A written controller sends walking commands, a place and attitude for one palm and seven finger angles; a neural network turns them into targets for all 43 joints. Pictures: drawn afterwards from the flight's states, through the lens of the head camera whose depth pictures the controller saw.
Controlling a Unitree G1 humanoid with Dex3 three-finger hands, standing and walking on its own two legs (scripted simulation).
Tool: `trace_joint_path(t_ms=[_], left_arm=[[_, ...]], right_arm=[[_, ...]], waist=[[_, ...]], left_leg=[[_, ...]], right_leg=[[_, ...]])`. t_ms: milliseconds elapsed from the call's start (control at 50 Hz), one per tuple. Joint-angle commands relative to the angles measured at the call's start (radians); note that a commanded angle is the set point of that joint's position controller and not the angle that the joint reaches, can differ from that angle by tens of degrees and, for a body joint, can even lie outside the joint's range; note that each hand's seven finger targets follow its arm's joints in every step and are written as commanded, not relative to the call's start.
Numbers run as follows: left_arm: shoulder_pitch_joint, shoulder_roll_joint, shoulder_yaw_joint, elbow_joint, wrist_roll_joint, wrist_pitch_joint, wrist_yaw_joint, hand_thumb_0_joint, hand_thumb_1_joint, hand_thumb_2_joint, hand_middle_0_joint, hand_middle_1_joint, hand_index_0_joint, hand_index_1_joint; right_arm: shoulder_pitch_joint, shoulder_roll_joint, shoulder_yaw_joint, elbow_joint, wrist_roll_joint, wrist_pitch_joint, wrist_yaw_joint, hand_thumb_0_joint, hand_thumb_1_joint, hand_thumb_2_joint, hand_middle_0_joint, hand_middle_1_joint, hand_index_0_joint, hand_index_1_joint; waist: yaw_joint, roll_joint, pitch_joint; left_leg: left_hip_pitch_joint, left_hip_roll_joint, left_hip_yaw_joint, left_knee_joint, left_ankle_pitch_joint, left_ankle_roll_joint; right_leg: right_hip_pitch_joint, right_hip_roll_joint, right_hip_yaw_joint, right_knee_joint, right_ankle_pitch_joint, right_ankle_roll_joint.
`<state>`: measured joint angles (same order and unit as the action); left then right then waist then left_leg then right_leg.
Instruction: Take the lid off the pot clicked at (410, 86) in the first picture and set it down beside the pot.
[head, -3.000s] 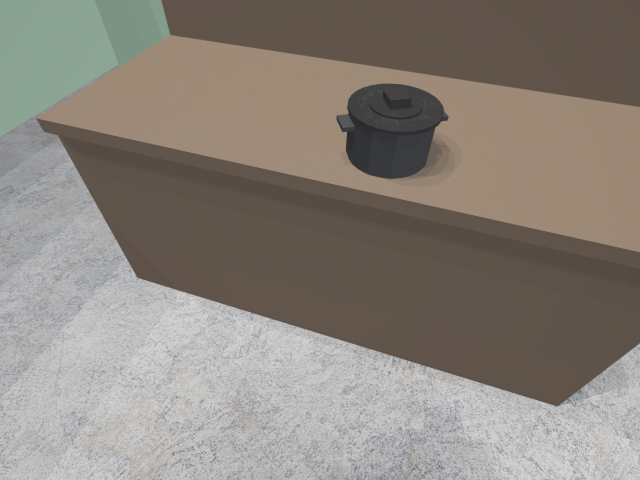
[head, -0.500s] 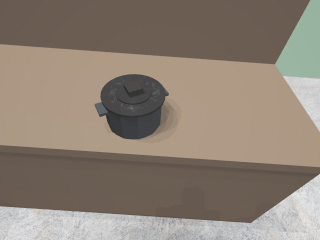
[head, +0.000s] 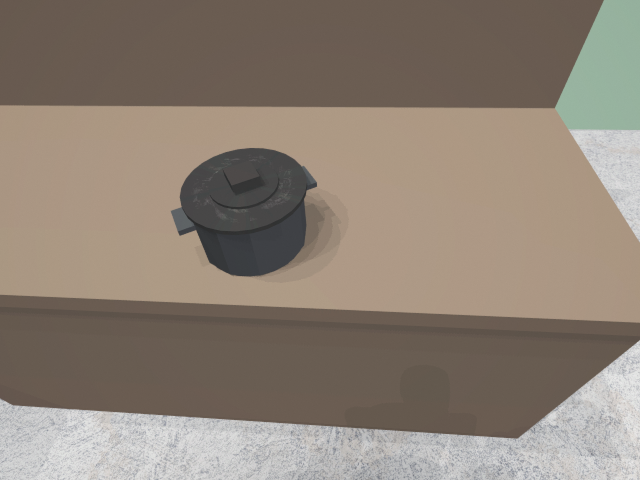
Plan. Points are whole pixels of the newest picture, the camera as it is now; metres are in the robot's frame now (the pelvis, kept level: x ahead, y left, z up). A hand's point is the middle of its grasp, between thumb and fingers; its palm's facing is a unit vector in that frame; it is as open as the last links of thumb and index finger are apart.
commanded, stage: come to a stop and stand still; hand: left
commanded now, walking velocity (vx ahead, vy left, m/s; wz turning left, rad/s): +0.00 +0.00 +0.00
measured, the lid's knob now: (241, 176) +0.52 +0.17 +0.09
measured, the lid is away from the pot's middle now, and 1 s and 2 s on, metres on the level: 0.00 0.00 0.00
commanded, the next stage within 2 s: look again from close up in 1.18 s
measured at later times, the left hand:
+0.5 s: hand out of the picture -0.01 +0.19 -0.17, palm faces +0.00 -0.97 -0.24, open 7.3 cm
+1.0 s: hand out of the picture -0.01 +0.21 -0.17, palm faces +0.01 -0.98 -0.22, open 7.3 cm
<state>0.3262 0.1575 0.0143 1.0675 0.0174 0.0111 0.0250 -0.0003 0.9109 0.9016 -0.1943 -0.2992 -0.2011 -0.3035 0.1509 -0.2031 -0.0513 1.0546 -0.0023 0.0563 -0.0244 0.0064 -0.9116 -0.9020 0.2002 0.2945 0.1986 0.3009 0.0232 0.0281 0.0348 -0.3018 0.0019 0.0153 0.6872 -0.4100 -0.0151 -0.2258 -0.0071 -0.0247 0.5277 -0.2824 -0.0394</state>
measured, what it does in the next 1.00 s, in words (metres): steps on the spot: left foot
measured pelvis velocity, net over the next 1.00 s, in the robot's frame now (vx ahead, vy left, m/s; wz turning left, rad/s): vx -0.02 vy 0.04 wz -0.01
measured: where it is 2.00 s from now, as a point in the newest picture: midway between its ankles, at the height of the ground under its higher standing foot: outside the picture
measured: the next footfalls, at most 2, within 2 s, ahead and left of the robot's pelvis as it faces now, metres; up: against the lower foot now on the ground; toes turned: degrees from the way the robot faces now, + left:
left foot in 0.08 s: +0.02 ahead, +0.13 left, +0.00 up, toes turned +0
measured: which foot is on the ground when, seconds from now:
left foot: up 0.00-0.06, down 0.08-1.00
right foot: down 0.00-1.00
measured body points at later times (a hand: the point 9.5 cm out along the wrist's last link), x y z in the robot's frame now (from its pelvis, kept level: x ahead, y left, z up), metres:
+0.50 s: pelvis -0.03 +0.01 +0.00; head -0.03 -0.01 +0.45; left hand -0.01 +0.24 -0.15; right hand -0.05 -0.20 -0.17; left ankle -0.02 +0.13 -0.74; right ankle +0.00 -0.10 -0.74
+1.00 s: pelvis -0.02 +0.04 +0.00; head -0.01 +0.03 +0.45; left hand -0.01 +0.26 -0.15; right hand +0.01 -0.19 -0.16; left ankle -0.02 +0.13 -0.74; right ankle +0.00 -0.10 -0.74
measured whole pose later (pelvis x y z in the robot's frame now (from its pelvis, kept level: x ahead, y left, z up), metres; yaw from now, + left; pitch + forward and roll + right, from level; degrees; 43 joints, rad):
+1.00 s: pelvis -0.02 +0.04 +0.00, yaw +0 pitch -1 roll +0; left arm 0.28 0.15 -0.01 1.05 0.01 0.00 0.04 0.00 0.91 0.90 -0.19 -0.30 -0.20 -0.30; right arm 0.23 -0.18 -0.02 1.07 -0.01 -0.01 -0.02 0.01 -0.93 -0.90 0.20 0.29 0.20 0.30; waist 0.00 0.02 0.04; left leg -0.22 -0.04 0.04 0.49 -0.25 0.04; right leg -0.27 -0.03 0.00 0.51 -0.23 0.02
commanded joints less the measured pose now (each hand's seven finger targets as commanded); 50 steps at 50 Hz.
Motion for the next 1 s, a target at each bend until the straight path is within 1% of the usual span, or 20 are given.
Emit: trace_joint_path(t_ms=[0, 20, 60, 80, 100, 120, 180, 260, 280, 300, 320, 340, 380, 400, 480, 560, 600, 660, 760, 980], left_arm=[[-0.011, 0.168, 0.029, -0.034, -0.004, -0.026, 0.014, 0.000, 0.900, 0.900, -0.200, -0.300, -0.200, -0.300], [-0.023, 0.156, 0.026, -0.029, -0.007, -0.025, 0.014, 0.000, 0.900, 0.900, -0.200, -0.300, -0.200, -0.300], [-0.034, 0.122, 0.020, -0.024, -0.011, -0.025, 0.012, 0.000, 0.900, 0.900, -0.200, -0.300, -0.200, -0.300], [-0.030, 0.126, 0.022, -0.019, -0.011, -0.024, 0.011, 0.000, 0.900, 0.900, -0.200, -0.300, -0.200, -0.300], [-0.037, 0.125, 0.022, -0.002, -0.011, -0.019, 0.010, 0.000, 0.900, 0.900, -0.200, -0.300, -0.200, -0.300], [-0.031, 0.127, 0.022, 0.008, -0.012, -0.017, 0.010, 0.000, 0.900, 0.900, -0.200, -0.300, -0.200, -0.300], [-0.014, 0.124, 0.021, 0.033, -0.012, -0.021, 0.006, 0.000, 0.900, 0.900, -0.200, -0.300, -0.200, -0.300], [-0.019, 0.110, 0.019, 0.040, -0.011, -0.022, 0.006, 0.000, 0.900, 0.900, -0.200, -0.300, -0.200, -0.300], [-0.045, 0.182, -0.023, -0.023, -0.006, -0.061, 0.024, 0.000, 0.900, 0.900, -0.200, -0.300, -0.200, -0.300], [-0.021, 0.125, -0.011, -0.032, -0.011, -0.039, 0.026, 0.000, 0.900, 0.900, -0.200, -0.300, -0.200, -0.300], [-0.005, 0.129, -0.019, -0.032, -0.011, -0.038, 0.026, 0.000, 0.900, 0.900, -0.200, -0.300, -0.200, -0.300], [-0.004, 0.129, -0.013, -0.043, -0.011, -0.041, 0.027, 0.000, 0.900, 0.900, -0.200, -0.300, -0.200, -0.300], [-0.026, 0.153, -0.002, -0.058, -0.011, -0.038, 0.028, 0.000, 0.900, 0.900, -0.200, -0.300, -0.200, -0.300], [-0.035, 0.142, 0.000, -0.067, -0.010, -0.035, 0.030, 0.000, 0.900, 0.900, -0.200, -0.300, -0.200, -0.300], [-0.051, 0.141, 0.009, -0.088, -0.006, -0.028, 0.032, 0.000, 0.900, 0.900, -0.200, -0.300, -0.200, -0.300], [-0.032, 0.104, 0.004, -0.087, -0.004, -0.028, 0.032, 0.000, 0.900, 0.900, -0.200, -0.300, -0.200, -0.300], [-0.023, 0.102, 0.005, -0.085, -0.003, -0.026, 0.029, 0.000, 0.900, 0.900, -0.200, -0.300, -0.200, -0.300], [-0.008, 0.086, -0.001, -0.079, -0.002, -0.033, 0.028, 0.000, 0.900, 0.900, -0.200, -0.300, -0.200, -0.300], [0.007, 0.091, -0.004, -0.069, -0.002, -0.037, 0.026, 0.000, 0.900, 0.900, -0.200, -0.300, -0.200, -0.300], [0.013, 0.118, -0.004, -0.055, -0.001, -0.032, 0.025, 0.000, 0.900, 0.900, -0.200, -0.300, -0.200, -0.300]], right_arm=[[0.058, -0.017, 0.010, -0.007, -0.003, -0.038, -0.002, 0.000, -0.900, -0.900, 0.200, 0.300, 0.200, 0.300], [0.085, -0.018, 0.016, 0.010, -0.005, -0.045, -0.004, 0.000, -0.900, -0.900, 0.200, 0.300, 0.200, 0.300], [0.096, -0.048, 0.026, 0.030, -0.012, -0.056, -0.008, 0.000, -0.900, -0.900, 0.200, 0.300, 0.200, 0.300], [0.093, -0.054, 0.027, 0.036, -0.011, -0.056, -0.008, 0.000, -0.900, -0.900, 0.200, 0.300, 0.200, 0.300], [0.098, -0.049, 0.031, 0.050, -0.013, -0.062, -0.006, 0.000, -0.900, -0.900, 0.200, 0.300, 0.200, 0.300], [0.103, -0.040, 0.036, 0.056, -0.014, -0.063, -0.006, 0.000, -0.900, -0.900, 0.200, 0.300, 0.200, 0.300], [0.135, -0.032, 0.039, 0.069, -0.013, -0.064, -0.009, 0.000, -0.900, -0.900, 0.200, 0.300, 0.200, 0.300], [0.193, -0.019, 0.041, 0.083, -0.016, -0.060, -0.008, 0.000, -0.900, -0.900, 0.200, 0.300, 0.200, 0.300], [0.178, -0.063, 0.039, 0.012, -0.039, -0.079, 0.007, 0.000, -0.900, -0.900, 0.200, 0.300, 0.200, 0.300], [0.171, -0.021, 0.018, -0.006, -0.019, -0.085, 0.002, 0.000, -0.900, -0.900, 0.200, 0.300, 0.200, 0.300], [0.161, -0.026, 0.021, -0.014, -0.012, -0.082, 0.002, 0.000, -0.900, -0.900, 0.200, 0.300, 0.200, 0.300], [0.164, -0.022, 0.015, -0.025, -0.012, -0.077, 0.002, 0.000, -0.900, -0.900, 0.200, 0.300, 0.200, 0.300], [0.186, -0.026, 0.010, -0.031, -0.015, -0.062, 0.004, 0.000, -0.900, -0.900, 0.200, 0.300, 0.200, 0.300], [0.199, -0.030, 0.008, -0.030, -0.018, -0.058, 0.005, 0.000, -0.900, -0.900, 0.200, 0.300, 0.200, 0.300], [0.216, -0.025, 0.004, -0.031, -0.020, -0.055, 0.007, 0.000, -0.900, -0.900, 0.200, 0.300, 0.200, 0.300], [0.198, -0.033, 0.006, -0.042, -0.021, -0.067, 0.008, 0.000, -0.900, -0.900, 0.200, 0.300, 0.200, 0.300], [0.180, -0.042, 0.005, -0.049, -0.021, -0.071, 0.007, 0.000, -0.900, -0.900, 0.200, 0.300, 0.200, 0.300], [0.165, -0.050, 0.008, -0.048, -0.017, -0.082, 0.006, 0.000, -0.900, -0.900, 0.200, 0.300, 0.200, 0.300], [0.147, -0.059, 0.010, -0.039, -0.012, -0.090, 0.006, 0.000, -0.900, -0.900, 0.200, 0.300, 0.200, 0.300], [0.113, -0.065, 0.015, -0.021, -0.007, -0.088, 0.004, 0.000, -0.900, -0.900, 0.200, 0.300, 0.200, 0.300]], waist=[[-0.027, -0.166, -0.009], [-0.035, -0.114, -0.001], [-0.018, -0.028, 0.004], [-0.007, -0.054, -0.002], [-0.006, 0.059, -0.004], [-0.001, 0.087, 0.000], [0.005, 0.038, 0.010], [-0.010, -0.018, 0.046], [-0.050, 0.069, 0.154], [-0.018, 0.072, 0.085], [-0.023, 0.063, 0.010], [-0.027, 0.009, -0.017], [-0.043, -0.111, -0.013], [-0.049, -0.136, -0.007], [-0.055, -0.068, 0.034], [-0.041, -0.056, 0.055], [-0.033, -0.005, 0.046], [-0.023, 0.011, 0.029], [-0.021, -0.025, -0.007], [-0.022, -0.021, -0.018]], left_leg=[[0.112, 0.018, -0.016, -0.194, 0.117, 0.001], [0.159, 0.036, -0.043, -0.280, 0.200, 0.009], [0.142, 0.103, -0.108, -0.329, 0.318, 0.029], [0.114, 0.111, -0.107, -0.333, 0.278, 0.027], [0.090, 0.102, -0.116, -0.357, 0.265, 0.029], [0.069, 0.103, -0.123, -0.375, 0.235, 0.031], [0.048, 0.094, -0.112, -0.389, 0.187, 0.029], [0.048, 0.073, -0.094, -0.381, 0.145, 0.025], [0.073, -0.006, -0.071, -0.323, 0.374, 0.049], [0.042, 0.080, -0.071, -0.295, 0.254, 0.026], [0.046, 0.067, -0.082, -0.277, 0.211, 0.029], [0.047, 0.051, -0.074, -0.252, 0.173, 0.028], [0.051, 0.030, -0.061, -0.213, 0.113, 0.025], [0.044, 0.023, -0.057, -0.190, 0.099, 0.027], [0.024, 0.030, -0.074, -0.195, 0.064, 0.036], [-0.037, 0.049, -0.115, -0.258, 0.066, 0.049], [-0.036, 0.065, -0.138, -0.298, 0.050, 0.056], [-0.022, 0.084, -0.156, -0.325, 0.121, 0.062], [0.042, 0.085, -0.137, -0.312, 0.234, 0.061], [0.112, 0.090, -0.111, -0.305, 0.306, 0.054]], right_leg=[[-0.035, -0.199, 0.197, -0.190, 0.271, -0.082], [-0.062, -0.174, 0.177, -0.184, 0.196, -0.049], [-0.035, -0.098, 0.126, -0.189, 0.117, 0.008], [-0.004, -0.088, 0.115, -0.212, 0.061, 0.015], [0.025, -0.093, 0.108, -0.199, 0.059, 0.015], [0.048, -0.085, 0.099, -0.190, 0.064, 0.014], [0.081, -0.088, 0.094, -0.212, 0.064, 0.011], [0.026, -0.098, 0.110, -0.241, -0.020, 0.009], [-0.042, -0.021, 0.096, -0.117, 0.216, -0.045], [-0.054, -0.086, 0.092, -0.127, 0.038, -0.032], [-0.018, -0.093, 0.118, -0.144, 0.029, -0.036], [-0.020, -0.107, 0.143, -0.168, -0.019, -0.038], [-0.073, -0.136, 0.177, -0.216, -0.165, -0.045], [-0.110, -0.142, 0.190, -0.225, -0.221, -0.045], [-0.186, -0.132, 0.183, -0.198, -0.271, -0.043], [-0.154, -0.092, 0.146, -0.129, -0.180, -0.020], [-0.139, -0.076, 0.119, -0.104, -0.143, -0.009], [-0.095, -0.065, 0.097, -0.080, -0.025, 0.000], [-0.059, -0.079, 0.092, -0.088, 0.059, 0.008], [-0.046, -0.093, 0.097, -0.102, 0.114, 0.012]])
